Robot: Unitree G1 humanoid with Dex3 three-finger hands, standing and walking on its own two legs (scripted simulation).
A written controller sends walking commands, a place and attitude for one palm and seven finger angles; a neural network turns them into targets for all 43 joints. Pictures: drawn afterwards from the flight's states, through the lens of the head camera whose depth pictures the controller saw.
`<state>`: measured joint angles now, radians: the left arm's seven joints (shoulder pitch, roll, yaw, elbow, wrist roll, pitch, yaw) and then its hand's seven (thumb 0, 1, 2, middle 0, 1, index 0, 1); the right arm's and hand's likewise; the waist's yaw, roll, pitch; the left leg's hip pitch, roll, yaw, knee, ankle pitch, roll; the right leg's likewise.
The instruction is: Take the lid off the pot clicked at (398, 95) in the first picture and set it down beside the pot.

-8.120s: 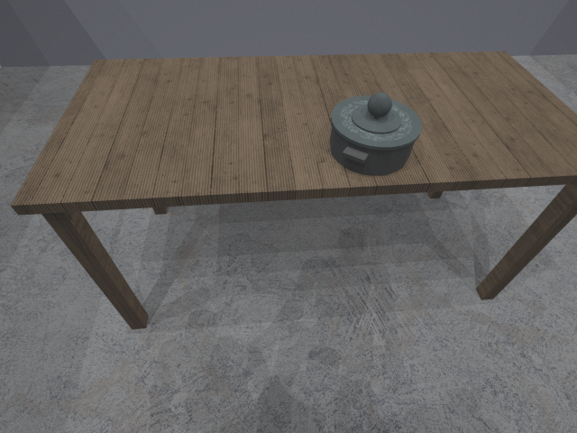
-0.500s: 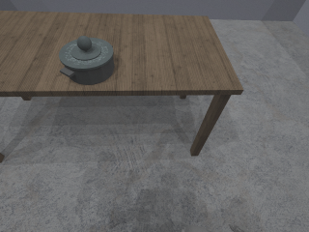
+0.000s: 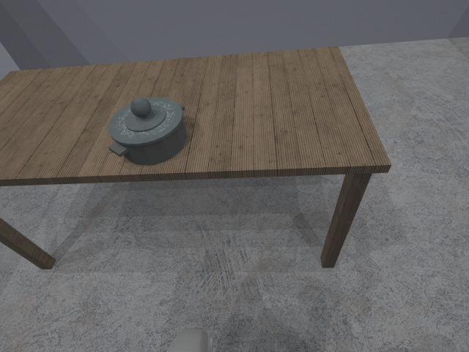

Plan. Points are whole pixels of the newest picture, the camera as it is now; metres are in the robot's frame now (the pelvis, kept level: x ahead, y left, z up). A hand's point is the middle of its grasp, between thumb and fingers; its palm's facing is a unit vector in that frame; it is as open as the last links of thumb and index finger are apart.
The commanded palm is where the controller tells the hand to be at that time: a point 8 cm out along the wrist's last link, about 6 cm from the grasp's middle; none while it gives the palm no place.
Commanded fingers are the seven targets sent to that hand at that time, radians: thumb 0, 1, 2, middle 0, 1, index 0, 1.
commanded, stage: take the last steps up to it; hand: left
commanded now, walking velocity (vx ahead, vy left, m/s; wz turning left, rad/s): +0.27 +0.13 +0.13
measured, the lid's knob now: (141, 107) +0.69 +0.30 +0.04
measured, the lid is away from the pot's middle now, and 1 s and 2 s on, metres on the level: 0.00 0.00 0.00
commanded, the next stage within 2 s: come to a stop and stand still in 0.28 s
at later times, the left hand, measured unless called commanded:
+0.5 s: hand (124, 342) +0.17 +0.27 -0.19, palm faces +0.14 -0.97 -0.21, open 7.4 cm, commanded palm none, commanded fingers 0.00 0.90 0.90 -0.20 -0.30 -0.20 -0.30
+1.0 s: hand (134, 304) +0.25 +0.27 -0.17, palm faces +0.02 -0.96 -0.28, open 7.4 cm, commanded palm none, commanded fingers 0.00 0.90 0.90 -0.20 -0.30 -0.20 -0.30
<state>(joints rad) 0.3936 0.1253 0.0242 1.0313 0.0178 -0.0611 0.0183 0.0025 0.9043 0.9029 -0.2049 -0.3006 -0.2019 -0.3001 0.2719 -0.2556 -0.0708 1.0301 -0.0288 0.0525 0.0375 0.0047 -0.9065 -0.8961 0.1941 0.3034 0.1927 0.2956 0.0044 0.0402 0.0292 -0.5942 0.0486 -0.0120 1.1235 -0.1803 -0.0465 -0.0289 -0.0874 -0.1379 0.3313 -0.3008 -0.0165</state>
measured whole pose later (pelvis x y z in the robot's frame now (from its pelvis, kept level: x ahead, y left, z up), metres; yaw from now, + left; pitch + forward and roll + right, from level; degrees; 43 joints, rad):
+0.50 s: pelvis +0.17 +0.09 -0.02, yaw +2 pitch +0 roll +2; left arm 0.27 0.17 0.04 1.03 0.02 -0.01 0.05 0.00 0.91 0.90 -0.20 -0.30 -0.20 -0.30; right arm 0.16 -0.16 -0.01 0.99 -0.01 -0.05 -0.03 -0.02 -0.94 -0.90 0.20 0.30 0.20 0.30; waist 0.05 -0.05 0.06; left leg -0.21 -0.07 0.13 0.44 -0.22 0.09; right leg -0.51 -0.10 -0.04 1.12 -0.35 0.03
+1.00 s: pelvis +0.19 +0.08 -0.01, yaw +1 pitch +0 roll +2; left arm 0.18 0.16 0.03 1.00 0.03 0.02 0.05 0.00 0.91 0.90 -0.20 -0.30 -0.20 -0.30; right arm 0.21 -0.19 -0.05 1.04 0.00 0.07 -0.02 0.00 -0.91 -0.90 0.20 0.30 0.19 0.30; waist 0.00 0.02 0.11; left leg -0.34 0.00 0.00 0.92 -0.52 -0.06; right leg -0.28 -0.03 -0.02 0.50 -0.22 -0.03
